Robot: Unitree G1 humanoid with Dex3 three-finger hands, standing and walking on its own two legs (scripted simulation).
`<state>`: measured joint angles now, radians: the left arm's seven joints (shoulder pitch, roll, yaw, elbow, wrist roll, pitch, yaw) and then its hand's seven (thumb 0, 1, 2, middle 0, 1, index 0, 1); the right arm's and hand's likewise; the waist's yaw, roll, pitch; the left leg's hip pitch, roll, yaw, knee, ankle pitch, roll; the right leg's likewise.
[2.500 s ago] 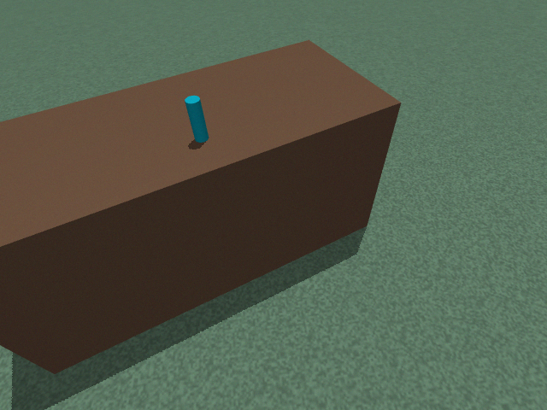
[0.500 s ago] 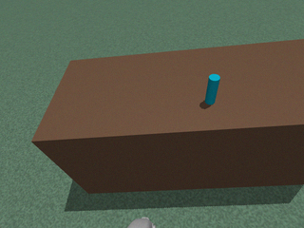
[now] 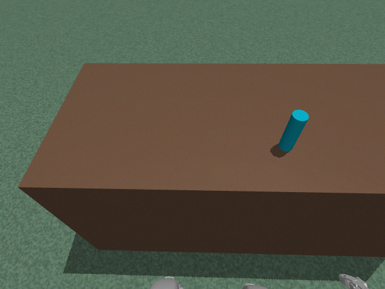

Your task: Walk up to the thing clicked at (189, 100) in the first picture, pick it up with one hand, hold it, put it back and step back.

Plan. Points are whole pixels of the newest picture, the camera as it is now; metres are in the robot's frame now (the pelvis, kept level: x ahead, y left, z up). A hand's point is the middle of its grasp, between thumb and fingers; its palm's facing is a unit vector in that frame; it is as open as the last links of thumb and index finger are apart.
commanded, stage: walk up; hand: right
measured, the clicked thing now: (292, 131) +0.51 -0.23 -0.03
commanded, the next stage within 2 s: stand in 1.02 s
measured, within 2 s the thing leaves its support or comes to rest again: neither
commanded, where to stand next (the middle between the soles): +0.05 -0.01 m, yaw -1 degrees
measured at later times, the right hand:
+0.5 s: hand out of the picture +0.08 -0.27 -0.12, palm faces -0.09 +0.92 -0.38, open 7.4 cm
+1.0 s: hand out of the picture +0.13 -0.26 -0.11, palm faces -0.11 +0.93 -0.36, open 7.4 cm
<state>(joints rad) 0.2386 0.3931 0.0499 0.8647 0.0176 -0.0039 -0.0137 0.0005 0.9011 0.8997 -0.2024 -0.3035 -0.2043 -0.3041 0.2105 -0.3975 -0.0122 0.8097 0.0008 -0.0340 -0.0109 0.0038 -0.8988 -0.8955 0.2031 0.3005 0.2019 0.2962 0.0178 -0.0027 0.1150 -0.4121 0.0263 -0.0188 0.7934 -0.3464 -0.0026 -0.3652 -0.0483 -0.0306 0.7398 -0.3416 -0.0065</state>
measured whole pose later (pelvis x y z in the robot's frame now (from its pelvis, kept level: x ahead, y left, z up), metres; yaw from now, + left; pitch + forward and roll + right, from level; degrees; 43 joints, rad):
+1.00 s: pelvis +0.01 -0.01 +0.03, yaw +4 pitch -2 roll -1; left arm 0.08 0.36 0.04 1.13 0.01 0.01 -0.03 0.00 0.90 0.90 -0.20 -0.30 -0.20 -0.30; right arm 0.06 -0.36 0.01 1.12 -0.01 -0.02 0.00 0.00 -0.90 -0.90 0.20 0.30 0.20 0.30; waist 0.02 0.00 0.06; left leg -0.23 0.01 -0.07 0.42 -0.16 -0.02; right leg -0.17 -0.06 -0.10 0.40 -0.19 0.03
